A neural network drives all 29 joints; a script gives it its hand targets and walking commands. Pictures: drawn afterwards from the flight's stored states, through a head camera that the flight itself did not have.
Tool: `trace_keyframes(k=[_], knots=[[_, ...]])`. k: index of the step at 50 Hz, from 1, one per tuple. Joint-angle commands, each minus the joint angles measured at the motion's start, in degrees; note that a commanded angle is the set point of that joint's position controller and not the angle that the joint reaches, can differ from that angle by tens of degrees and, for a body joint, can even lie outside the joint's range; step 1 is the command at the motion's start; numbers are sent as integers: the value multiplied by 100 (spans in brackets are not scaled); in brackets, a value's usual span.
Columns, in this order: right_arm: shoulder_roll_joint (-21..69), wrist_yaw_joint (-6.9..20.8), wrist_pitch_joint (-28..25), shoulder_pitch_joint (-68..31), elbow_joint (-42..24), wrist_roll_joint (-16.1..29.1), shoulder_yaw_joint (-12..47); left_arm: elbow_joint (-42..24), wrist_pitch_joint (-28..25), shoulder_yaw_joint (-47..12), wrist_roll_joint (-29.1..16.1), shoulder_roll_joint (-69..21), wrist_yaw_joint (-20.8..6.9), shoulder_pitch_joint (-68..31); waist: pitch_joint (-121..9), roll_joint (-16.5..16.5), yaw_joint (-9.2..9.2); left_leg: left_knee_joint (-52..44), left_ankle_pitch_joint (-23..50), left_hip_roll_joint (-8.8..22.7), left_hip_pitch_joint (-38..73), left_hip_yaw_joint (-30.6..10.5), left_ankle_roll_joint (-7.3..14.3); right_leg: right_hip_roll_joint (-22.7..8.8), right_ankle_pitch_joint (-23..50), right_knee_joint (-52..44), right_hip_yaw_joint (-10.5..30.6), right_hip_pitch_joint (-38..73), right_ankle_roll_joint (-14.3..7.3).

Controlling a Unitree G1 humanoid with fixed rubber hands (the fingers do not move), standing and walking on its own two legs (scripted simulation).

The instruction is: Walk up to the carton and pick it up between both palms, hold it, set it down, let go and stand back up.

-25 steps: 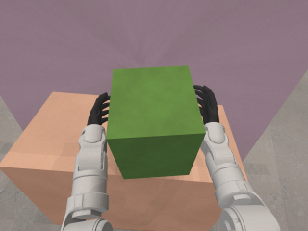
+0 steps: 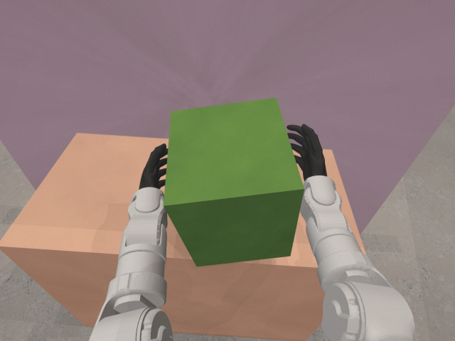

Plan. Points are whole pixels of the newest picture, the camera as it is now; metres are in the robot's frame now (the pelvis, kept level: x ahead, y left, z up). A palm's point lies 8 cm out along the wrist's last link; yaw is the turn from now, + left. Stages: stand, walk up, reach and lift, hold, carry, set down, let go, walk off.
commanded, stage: set down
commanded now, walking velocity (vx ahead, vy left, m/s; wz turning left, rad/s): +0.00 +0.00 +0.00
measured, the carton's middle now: (233, 187) +0.41 +0.00 +0.06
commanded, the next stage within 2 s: none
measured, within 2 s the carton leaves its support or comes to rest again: neither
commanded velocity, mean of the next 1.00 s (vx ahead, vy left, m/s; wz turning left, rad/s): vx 0.00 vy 0.00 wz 0.00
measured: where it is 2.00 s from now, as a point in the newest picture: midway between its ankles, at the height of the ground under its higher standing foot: outside the picture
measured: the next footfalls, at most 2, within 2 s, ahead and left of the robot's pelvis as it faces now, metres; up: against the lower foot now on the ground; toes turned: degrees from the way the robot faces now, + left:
none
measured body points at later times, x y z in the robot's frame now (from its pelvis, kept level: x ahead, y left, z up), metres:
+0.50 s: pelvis +0.01 +0.00 +0.00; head +0.03 +0.01 +0.45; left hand +0.41 +0.14 +0.07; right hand +0.43 -0.15 +0.11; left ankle +0.01 +0.11 -0.75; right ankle -0.02 -0.09 -0.75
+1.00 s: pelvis +0.01 +0.00 +0.00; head +0.05 +0.01 +0.45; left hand +0.41 +0.14 +0.04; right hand +0.43 -0.15 +0.09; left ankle +0.01 +0.11 -0.75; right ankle -0.02 -0.09 -0.75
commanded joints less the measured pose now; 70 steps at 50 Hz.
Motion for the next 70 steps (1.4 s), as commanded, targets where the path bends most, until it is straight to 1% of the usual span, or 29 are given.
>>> trace_keyframes(k=[1, 3, 6, 9, 18, 21, 25, 30, 32, 36, 38, 40, 42, 45, 48, 49, 53, 54, 55, 58, 60, 64, 67, 70], knots=[[2443, 564, -80, -2652, -299, -293, 1326, -626, -565, -1758, -198, -2527, -394, -3531, -2449, 212, -18, 44, 1291, -17, 571, 136, -96, -43, 2357, 234, -107, 770, 393], [2476, 592, -82, -2661, -249, -357, 1267, -570, -626, -1707, -182, -2537, -364, -3574, -2476, 243, -4, 46, 1300, -14, 528, 147, -98, -47, 2405, 262, -99, 747, 393], [2497, 615, -64, -2563, -109, -449, 1159, -491, -654, -1650, -138, -2547, -347, -3540, -2460, 266, -39, 93, 1432, -1, 591, 151, -112, -49, 2529, 291, -83, 682, 394], [2501, 655, -39, -2589, -57, -505, 1058, -383, -682, -1507, -108, -2480, -334, -3562, -2439, 235, 8, 52, 1293, 4, 458, 150, -77, -67, 2450, 292, -52, 661, 405], [2605, 787, -55, -2560, 49, -693, 881, -251, -869, -1385, -72, -2497, -209, -3687, -2784, 270, 61, 156, 1558, 38, 397, 168, -69, -65, 2695, 422, -4, 510, 390], [2598, 816, -54, -2564, 120, -751, 801, -179, -902, -1315, -67, -2497, -184, -3658, -2782, 229, 67, 170, 1566, 47, 383, 170, -60, -62, 2683, 440, 12, 430, 399], [2642, 841, -41, -2535, 134, -827, 726, -121, -934, -1269, -66, -2503, -162, -3648, -2884, 240, 63, 195, 1629, 51, 340, 170, -49, -78, 2822, 470, 49, 391, 402], [2653, 882, -38, -2495, 251, -917, 620, -49, -1001, -1204, -39, -2511, -133, -3677, -2903, 255, 62, 216, 1661, 69, 319, 165, -53, -71, 2779, 494, 42, 260, 405], [2688, 888, -47, -2477, 235, -955, 607, -2, -1026, -1183, -18, -2514, -129, -3633, -2972, 238, 69, 247, 1717, 69, 304, 169, -41, -76, 2892, 512, 55, 269, 412], [2694, 910, -53, -2478, 320, -1031, 487, 36, -1099, -1171, -35, -2536, -95, -3722, -3038, 284, 26, 266, 1738, 94, 290, 154, -63, -77, 2887, 559, 39, 126, 402], [2715, 927, -60, -2442, 375, -1050, 461, 87, -1144, -1145, -27, -2534, -78, -3715, -3090, 287, 41, 321, 1848, 111, 312, 143, -63, -85, 2929, 563, 59, 59, 397], [2743, 946, -53, -2445, 384, -1094, 442, 177, -1176, -1062, 31, -2506, -80, -3695, -3081, 272, 84, 295, 1753, 94, 196, 158, -30, -108, 2906, 572, 94, 91, 401], [2759, 952, -68, -2463, 351, -1128, 402, 206, -1219, -1046, 11, -2515, -74, -3717, -3125, 245, 67, 268, 1667, 93, 104, 174, -15, -107, 2904, 598, 104, 133, 409], [2779, 967, -102, -2434, 413, -1167, 395, 220, -1314, -1036, 9, -2515, -52, -3746, -3243, 236, 79, 303, 1779, 106, 84, 162, -6, -112, 3023, 638, 118, 98, 410], [2806, 984, -111, -2427, 435, -1239, 332, 351, -1377, -955, 57, -2501, -47, -3739, -3210, 192, 98, 286, 1692, 112, 34, 162, 3, -111, 2897, 629, 113, 80, 398], [2805, 986, -130, -2392, 410, -1237, 345, 360, -1395, -963, 60, -2510, -44, -3672, -3236, 188, 110, 309, 1762, 118, 66, 159, 11, -112, 2949, 630, 123, 75, 406], [2790, 983, -173, -2351, 467, -1264, 330, 410, -1468, -973, 61, -2502, -32, -3655, -3252, 238, 101, 335, 1854, 123, 53, 157, 12, -121, 2990, 631, 136, -6, 381], [2785, 986, -173, -2372, 498, -1277, 315, 437, -1486, -948, 61, -2484, -30, -3679, -3248, 197, 99, 319, 1790, 121, 34, 154, 11, -117, 2914, 613, 135, -23, 376], [2812, 989, -177, -2334, 490, -1283, 303, 420, -1509, -961, 57, -2490, -28, -3676, -3256, 243, 96, 322, 1791, 121, 32, 156, 5, -125, 2895, 615, 145, -41, 375], [2821, 981, -186, -2262, 558, -1351, 246, 467, -1558, -937, 97, -2495, -35, -3640, -3245, 215, 68, 329, 1784, 117, -9, 163, 27, -132, 2928, 629, 155, -30, 387], [2770, 985, -181, -2285, 561, -1384, 184, 552, -1556, -863, 124, -2446, -47, -3632, -3133, 181, 79, 275, 1590, 124, -70, 165, 53, -139, 2743, 589, 169, -47, 379], [2770, 999, -170, -2179, 568, -1388, 152, 566, -1558, -813, 198, -2450, -65, -3480, -3028, 219, 84, 275, 1596, 113, -76, 161, 51, -142, 2703, 577, 159, -9, 359], [2778, 1009, -157, -2124, 542, -1428, 121, 550, -1575, -738, 233, -2425, -73, -3448, -2993, 162, 96, 231, 1517, 109, -121, 186, 77, -150, 2601, 561, 173, 8, 377], [2716, 1027, -143, -2039, 546, -1441, 63, 594, -1567, -711, 266, -2408, -89, -3327, -2868, 199, 72, 217, 1477, 104, -83, 186, 63, -141, 2477, 525, 157, -49, 352]])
